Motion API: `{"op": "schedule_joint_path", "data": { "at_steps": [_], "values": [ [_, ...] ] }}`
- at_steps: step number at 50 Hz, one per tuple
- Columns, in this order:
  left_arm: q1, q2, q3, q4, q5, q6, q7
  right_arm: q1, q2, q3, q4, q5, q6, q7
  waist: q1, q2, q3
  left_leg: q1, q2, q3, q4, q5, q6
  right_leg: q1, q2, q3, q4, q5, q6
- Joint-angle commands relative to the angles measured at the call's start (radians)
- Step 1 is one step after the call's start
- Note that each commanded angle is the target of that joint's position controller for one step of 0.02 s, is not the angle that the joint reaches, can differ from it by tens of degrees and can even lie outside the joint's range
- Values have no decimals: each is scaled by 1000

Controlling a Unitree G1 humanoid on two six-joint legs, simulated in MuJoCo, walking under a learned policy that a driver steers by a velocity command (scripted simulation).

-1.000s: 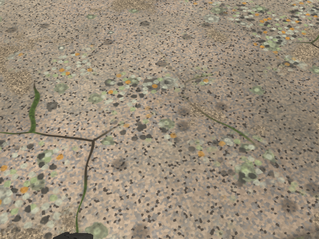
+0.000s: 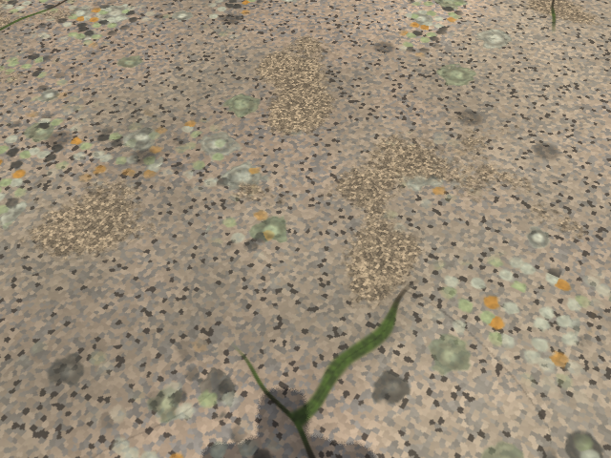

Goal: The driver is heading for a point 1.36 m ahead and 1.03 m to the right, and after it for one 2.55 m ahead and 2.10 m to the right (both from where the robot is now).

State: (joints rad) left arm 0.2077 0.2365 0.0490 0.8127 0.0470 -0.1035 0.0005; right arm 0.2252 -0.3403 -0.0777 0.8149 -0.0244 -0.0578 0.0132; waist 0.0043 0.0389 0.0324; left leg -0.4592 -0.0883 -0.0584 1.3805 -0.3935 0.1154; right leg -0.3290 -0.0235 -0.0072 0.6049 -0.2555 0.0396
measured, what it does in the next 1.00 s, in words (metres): walks ahead, turning right: left foot, then right foot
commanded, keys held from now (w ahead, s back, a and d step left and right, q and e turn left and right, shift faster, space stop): e+shift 1.00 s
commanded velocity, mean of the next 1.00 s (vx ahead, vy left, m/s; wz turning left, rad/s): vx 0.16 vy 0.00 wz -0.69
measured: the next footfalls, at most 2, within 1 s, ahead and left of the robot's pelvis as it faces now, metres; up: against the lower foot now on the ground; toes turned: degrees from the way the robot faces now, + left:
left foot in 0.20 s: +0.36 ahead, +0.10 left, +0.00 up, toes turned -7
right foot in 0.64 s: +0.30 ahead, -0.16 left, +0.00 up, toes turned -31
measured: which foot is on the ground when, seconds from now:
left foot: up 0.00-0.18, down 0.20-0.64, up 0.66-1.00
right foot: down 0.00-0.22, up 0.24-0.62, down 0.64-1.00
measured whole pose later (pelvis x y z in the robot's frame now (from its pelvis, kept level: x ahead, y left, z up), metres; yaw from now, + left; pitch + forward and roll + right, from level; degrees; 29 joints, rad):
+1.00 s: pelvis +0.29 -0.04 +0.01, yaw -45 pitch +4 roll +2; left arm 0.17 0.34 0.10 0.53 -0.02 0.05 0.04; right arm 0.04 -0.29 -0.07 0.78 0.01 -0.01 -0.01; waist 0.01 -0.01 0.02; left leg -0.48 -0.07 -0.14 0.70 -0.30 -0.05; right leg -0.40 0.12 0.22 0.53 -0.18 -0.03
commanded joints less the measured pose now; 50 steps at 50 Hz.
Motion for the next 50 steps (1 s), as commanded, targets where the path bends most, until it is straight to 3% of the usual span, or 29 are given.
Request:
{"op": "schedule_joint_path", "data": {
  "at_steps": [1, 2, 4, 5, 6, 8, 10, 11, 12, 13, 14, 15, 16, 18, 20, 23, 25, 29, 31, 32, 33, 34, 35, 36, 37, 38, 40, 44, 50],
  "values": [
    [189, 71, 6, 67, -29, -33, -15, 2, 84, 37, -116, -18, -3, 6, -5, -159, 24, -290, 53, -82, -143, -49, -35, 218, -246, 313, -296, 679, -215],
    [19, 63, 7, 18, -85, -39, -8, 20, 57, 31, -104, 75, -21, 1, -65, -202, -7, -263, 108, -72, -265, -14, -47, 209, -215, 253, -285, 694, -215],
    [-48, 161, 32, -13, -93, -28, 11, -91, 49, 51, -122, 37, -46, 11, -55, -107, -37, -32, 92, 35, -613, 203, -81, 32, -128, 137, -322, 696, -203],
    [2, 207, 47, -7, -92, -25, 17, -136, 51, 54, -127, 27, -54, 19, -30, -104, -73, 102, 54, 53, -706, 364, -101, -6, -110, 128, -333, 632, -195],
    [32, 235, 56, -2, -93, -22, 22, -145, 39, 50, -128, 29, -53, 24, -37, -118, -93, 185, 39, 39, -768, 469, -112, -6, -120, 150, -339, 546, -189],
    [31, 237, 60, -11, -93, -18, 27, -118, -22, 31, -110, 25, -42, 13, -73, -121, -92, 278, 45, 8, -861, 553, -101, 22, -114, 170, -286, 476, -150],
    [43, 195, 50, -25, -93, -12, 26, -21, -84, 6, -83, -3, -32, -15, -129, -106, -140, 428, 86, -3, -900, 634, -71, 8, -42, 154, -69, 477, -76],
    [61, 124, 27, -60, -73, -7, 24, 76, -160, -10, -78, -29, -30, -31, -152, 29, -250, 625, 286, -152, -852, 985, -12, -126, 39, 104, 233, 144, -20],
    [301, 37, 1, -44, -89, 1, 20, 66, -178, 0, -107, -58, -13, -25, -58, 297, -477, 807, 599, -444, -828, 1266, 170, -284, 94, 120, 592, -483, 10],
    [347, 143, 23, -33, -97, 22, 22, 11, -134, 3, -133, -23, 1, -15, -47, 243, -521, 726, 552, -478, -885, 1030, 184, -290, 41, 160, 723, -434, 14],
    [266, 185, 41, -46, -98, 42, 28, -44, -79, 16, -143, 8, 6, -15, -43, 147, -385, 618, 506, -357, -921, 846, 160, -370, 4, 115, 741, -362, 21],
    [213, 181, 46, -57, -88, 62, 40, -91, -53, 23, -132, 19, 9, -18, -26, 77, -283, 503, 458, -280, -960, 753, 137, -391, -28, 80, 727, -301, 34],
    [207, 183, 55, -56, -78, 84, 49, -132, -26, 30, -127, 16, 10, -19, 2, 64, -217, 391, 424, -210, -995, 693, 125, -368, -55, 72, 723, -263, 46],
    [218, 145, 57, -79, -78, 117, 53, -185, -34, 20, -117, -5, 7, -27, 46, 100, -168, 231, 402, -113, -1073, 595, 130, -286, -79, 50, 710, -194, 52],
    [161, 121, 56, -121, -79, 126, 52, -204, -34, 13, -106, -6, 2, -41, 48, 83, -145, 210, 404, -38, -1106, 581, 137, -297, -91, 40, 617, -143, 50],
    [85, 99, 46, -170, -73, 126, 31, -209, -56, -1, -96, 8, 9, -62, 32, 56, -167, 245, 423, 44, -1112, 559, 136, -260, -108, 27, 433, -19, 35],
    [60, 103, 45, -186, -72, 129, 10, -229, -72, -8, -96, 13, 20, -67, 34, 71, -168, 230, 421, 114, -1111, 514, 114, -179, -98, -2, 313, 49, 15],
    [7, 143, 59, -226, -71, 150, -24, -203, -108, -28, -74, 42, 32, -49, 21, 88, -145, 296, 448, 169, -1049, 470, 60, -102, -63, -62, 129, 23, -41],
    [25, 148, 70, -228, -67, 156, -28, -190, -109, -34, -59, 59, 38, -40, 41, 55, -141, 307, 433, 212, -946, 412, -4, -13, -24, -97, -21, 79, -85],
    [56, 177, 85, -220, -58, 156, -17, -137, -83, -31, -35, 59, 43, -33, 44, -8, -133, 267, 385, 248, -834, 323, -58, 66, -4, -69, -99, 168, -120],
    [115, 304, 122, -222, -51, 151, 3, -98, -56, -28, -40, 29, 49, -27, 37, -261, -107, 57, 273, 328, -536, 66, -145, 215, -159, 184, -185, 583, -199],
    [95, 394, 128, -258, -30, 136, 6, -144, -29, -16, -109, -6, 49, -28, 2, -431, -131, -282, 116, 222, -263, -288, -211, 351, -332, 550, -213, 651, -386],
    [120, 354, 122, -264, -24, 110, -9, -236, -65, -23, -126, -1, 44, -30, 77, -271, -221, -323, 99, 36, -139, -262, -187, 356, -335, 561, -249, 550, -410],
    [97, 337, 115, -262, -32, 92, -10, -262, -63, -24, -139, 25, 39, -33, 52, -203, -198, -340, 103, -8, -137, -172, -155, 335, -288, 497, -256, 475, -362],
    [38, 304, 108, -271, -55, 90, -1, -229, -62, -25, -117, 24, 39, -43, 12, -138, -174, -331, 121, -28, -179, -84, -144, 291, -237, 429, -246, 414, -304],
    [-20, 269, 96, -291, -69, 99, 11, -207, -80, -31, -108, 14, 39, -51, -12, -146, -169, -300, 128, -40, -230, -29, -145, 239, -217, 397, -241, 390, -276],
    [-64, 245, 85, -322, -61, 114, 30, -183, -72, -31, -99, 12, 38, -48, -37, -156, -188, -200, 94, -31, -299, 39, -155, 154, -163, 355, -235, 391, -254],
    [-44, 263, 96, -339, -64, 128, 49, -205, -20, -9, -98, 25, 35, -37, -15, -155, -203, -124, 35, -54, -538, 89, -177, 142, -129, 406, -217, 300, -247],
    [-62, 266, 100, -364, -66, 144, 43, -177, -56, -22, -99, 35, 27, -16, -4, -227, -173, 20, 7, -78, -756, 87, -160, 90, -93, 546, -204, 190, -220]
  ]
}}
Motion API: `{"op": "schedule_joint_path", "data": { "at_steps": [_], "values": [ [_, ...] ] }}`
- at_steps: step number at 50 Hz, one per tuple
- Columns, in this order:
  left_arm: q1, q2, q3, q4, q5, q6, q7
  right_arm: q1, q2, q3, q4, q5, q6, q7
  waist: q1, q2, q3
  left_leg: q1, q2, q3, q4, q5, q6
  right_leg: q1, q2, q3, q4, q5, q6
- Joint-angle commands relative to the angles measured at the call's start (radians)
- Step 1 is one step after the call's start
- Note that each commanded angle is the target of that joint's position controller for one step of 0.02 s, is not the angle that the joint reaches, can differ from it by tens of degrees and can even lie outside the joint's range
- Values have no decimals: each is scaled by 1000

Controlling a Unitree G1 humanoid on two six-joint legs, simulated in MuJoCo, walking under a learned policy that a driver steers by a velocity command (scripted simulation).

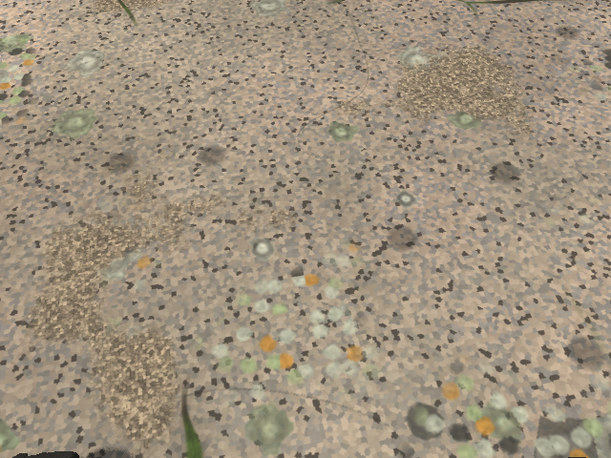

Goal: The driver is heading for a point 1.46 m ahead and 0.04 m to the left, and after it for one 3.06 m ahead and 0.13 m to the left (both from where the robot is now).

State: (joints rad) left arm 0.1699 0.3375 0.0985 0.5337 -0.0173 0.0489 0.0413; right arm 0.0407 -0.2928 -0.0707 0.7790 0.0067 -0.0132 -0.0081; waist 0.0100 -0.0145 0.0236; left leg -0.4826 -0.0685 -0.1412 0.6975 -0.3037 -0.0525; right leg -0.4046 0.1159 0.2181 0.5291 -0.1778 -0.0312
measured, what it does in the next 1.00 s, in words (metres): walks ahead: left foot, then right foot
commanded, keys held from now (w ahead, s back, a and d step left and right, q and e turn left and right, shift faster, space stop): e+shift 0.28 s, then shift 0.08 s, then w+shift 0.02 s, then w+q+shift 0.62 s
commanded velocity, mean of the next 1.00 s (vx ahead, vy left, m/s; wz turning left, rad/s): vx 0.42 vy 0.00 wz -0.10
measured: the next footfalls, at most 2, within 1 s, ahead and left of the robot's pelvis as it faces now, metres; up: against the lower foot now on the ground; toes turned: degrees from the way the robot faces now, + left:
left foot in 0.06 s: +0.10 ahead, +0.13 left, +0.00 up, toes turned -12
right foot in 0.50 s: -0.03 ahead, -0.13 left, +0.00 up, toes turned -24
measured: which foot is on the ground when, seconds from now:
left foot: up 0.00-0.04, down 0.06-0.48, up 0.50-0.94, down 0.96-1.00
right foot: down 0.00-0.06, up 0.08-0.48, down 0.50-0.94, up 0.96-1.00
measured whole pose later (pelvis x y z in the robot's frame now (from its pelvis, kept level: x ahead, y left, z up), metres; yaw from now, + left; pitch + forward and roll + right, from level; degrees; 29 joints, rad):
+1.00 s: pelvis +0.28 -0.07 -0.04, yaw -1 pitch +1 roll +0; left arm 0.45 0.24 0.03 0.87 0.04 -0.04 0.02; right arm 0.14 -0.31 -0.06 0.72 -0.01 0.00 0.06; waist -0.01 0.02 0.04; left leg -0.53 -0.10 0.16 0.77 -0.29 0.22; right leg 0.06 -0.07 -0.20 0.98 -0.41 0.02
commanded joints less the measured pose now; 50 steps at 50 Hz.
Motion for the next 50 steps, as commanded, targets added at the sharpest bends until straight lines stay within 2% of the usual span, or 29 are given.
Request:
{"op": "schedule_joint_path", "data": {
  "at_steps": [1, 2, 3, 4, 5, 6, 7, 9, 13, 18, 20, 23, 24, 25, 26, 27, 28, 29, 30, 31, 35, 40, 42, 44, 46, 47, 48, 49, 50],
  "values": [
    [-37, 162, 50, -90, -4, -6, 1, 32, -112, -35, -60, 6, -21, 8, -21, -178, -160, 97, -8, 6, -144, 14, 17, 149, -218, 336, -115, 102, -137],
    [-60, 155, 47, -96, -10, -2, -1, 75, -118, -42, -48, 6, -24, 9, -46, -172, -157, 186, 6, 22, -259, 90, 29, 110, -188, 328, -87, 75, -113],
    [-51, 121, 36, -100, -11, 1, -3, 117, -155, -58, -39, 0, -22, 6, -50, -120, -170, 319, 104, -24, -340, 151, 61, 24, -137, 290, -11, -56, -73],
    [17, 50, 17, -99, -8, 3, -9, 99, -227, -71, -53, -18, -8, -3, 7, 127, -179, 442, 329, -245, -384, 182, 166, -146, -5, 110, 204, -377, -19],
    [31, 107, 32, -117, -7, -11, -17, 80, -220, -69, -61, -55, -8, -2, 30, 316, -139, 368, 462, -447, -446, 223, 297, -267, 19, -8, 443, -436, 28],
    [44, 187, 54, -91, -1, -17, -23, 12, -158, -53, -102, -52, -12, -9, 38, 240, -109, 337, 458, -368, -440, 211, 310, -280, -61, -33, 587, -361, 55],
    [49, 199, 61, -64, -5, -12, -25, -32, -110, -42, -120, -39, -7, -21, 37, 176, -87, 300, 383, -240, -425, 165, 267, -267, -83, -57, 641, -285, 69],
    [70, 147, 47, -46, -1, 4, -27, -47, -94, -32, -132, -18, 3, -43, 27, 124, -61, 301, 315, -99, -411, 197, 238, -295, -107, -100, 759, -196, 97],
    [-30, 83, 15, -91, -15, 4, -32, 65, -134, -39, -113, -32, 17, -54, -51, 148, -67, 418, 326, 36, -421, 309, 268, -343, -176, -192, 634, -151, 132],
    [-36, 42, -7, -95, 3, -2, -42, 72, -193, -58, -109, -18, 27, -23, -56, 173, -118, 381, 353, 134, -393, 394, 278, -120, -177, -244, 367, -219, 114],
    [-1, 44, -9, -72, -4, -5, -50, 111, -210, -63, -94, 13, 16, -4, -57, 190, -138, 316, 362, 107, -444, 34, 267, -3, -154, -272, 261, -248, 76],
    [180, 29, -8, 31, -11, -25, -63, 80, -165, -37, -76, 46, -1, 25, 49, 154, -89, 98, 334, 94, -411, -301, 220, 330, -104, -317, -51, -143, -17],
    [276, 48, 1, 82, -11, -35, -57, 79, -105, -16, -70, 36, -11, 34, 94, 79, -78, -46, 285, 134, -291, -305, 175, 513, -111, -293, -104, -165, -34],
    [399, 115, 17, 106, 5, -48, -42, 47, -1, 20, -92, 14, -24, 56, 143, -167, -96, -279, 183, 223, 141, -310, 93, 690, -353, 53, -218, -332, -87],
    [362, 233, 41, 72, 23, -70, -40, 13, -30, 6, -149, 44, -49, 60, 124, -256, -35, -566, 106, 149, 352, -274, 83, 638, -566, 372, -309, -595, -226],
    [351, 173, 30, 67, 26, -107, -42, -80, -99, -10, -173, 68, -64, 48, 164, -153, 29, -632, 129, 9, 471, -166, 106, 558, -563, 393, -378, -702, -237],
    [281, 122, 9, 71, 26, -132, -43, -53, -106, -18, -173, 72, -67, 46, 104, -164, 80, -684, 128, -34, 490, -39, 121, 538, -535, 299, -378, -609, -195],
    [223, 76, -6, 65, 19, -146, -44, 14, -107, -20, -138, 53, -64, 42, 63, -160, 64, -638, 149, -39, 490, 49, 111, 514, -489, 180, -372, -488, -151],
    [182, 89, -19, 77, 62, -127, -38, 86, -107, -26, -79, -81, -28, 66, 25, -102, 54, -447, 116, 18, 471, 114, 78, 389, -405, 0, -423, -353, -55],
    [158, 73, -23, 78, 64, -127, -37, 139, -108, -34, -54, -82, -3, 83, -1, -123, 65, -368, 105, 62, 495, 165, 57, 320, -357, -108, -442, -255, -28],
    [212, 34, -30, 131, 60, -140, -41, 86, -80, -25, -55, -26, 27, 104, 11, -101, 113, -394, 111, 103, 470, 275, 50, 323, -331, -282, -460, -113, -14],
    [305, 29, -30, 219, 57, -150, -25, -54, -48, 3, -105, -42, 22, 124, 44, -65, 169, -452, 132, 219, 275, 280, 121, 489, -357, -401, -477, 92, -7],
    [317, 38, -33, 251, 57, -145, -18, -92, -32, 18, -136, -37, 23, 125, 40, -64, 169, -396, 116, 293, 180, 220, 167, 548, -355, -466, -429, 393, 8],
    [302, 78, -31, 267, 56, -137, -6, -66, -30, 27, -152, -23, 27, 107, 1, -94, 101, -201, 36, 382, 95, 157, 228, 575, -359, -519, -302, 1025, 23],
    [269, 142, -16, 272, 71, -110, 10, 136, -81, 9, -113, -15, 28, 89, -117, -147, -30, 18, -37, 392, 92, 23, 282, 614, -400, -513, -10, 1411, 15],
    [229, 175, -6, 256, 74, -98, 6, 318, -134, -15, -67, -12, 20, 77, -200, -148, -121, 226, -65, 355, 78, -66, 312, 534, -414, -491, 228, 1403, -14],
    [189, 180, -4, 241, 66, -99, -6, 506, -186, -47, -9, -24, 8, 59, -288, -83, -190, 526, -67, 247, -61, -73, 341, 327, -376, -479, 546, 1136, -20],
    [183, 12, -46, 201, 65, -114, -34, 441, -260, -69, 4, -26, 18, 38, -168, 172, -131, 732, 154, -133, -135, -278, 417, -130, -185, -439, 908, -23, 16],
    [77, 19, -53, 98, 48, -146, -40, 389, -315, -84, -30, -18, 28, 47, -147, 201, -198, 816, 280, -647, -350, -347, 536, -395, -41, -231, 1110, -243, 38]
  ]
}}
Velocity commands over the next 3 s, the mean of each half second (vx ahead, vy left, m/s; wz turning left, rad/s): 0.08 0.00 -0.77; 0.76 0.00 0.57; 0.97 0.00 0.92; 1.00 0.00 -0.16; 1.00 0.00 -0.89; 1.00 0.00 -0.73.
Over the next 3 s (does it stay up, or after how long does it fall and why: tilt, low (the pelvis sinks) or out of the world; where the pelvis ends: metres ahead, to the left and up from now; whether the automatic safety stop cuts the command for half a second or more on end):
stays up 2.02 0.24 0.00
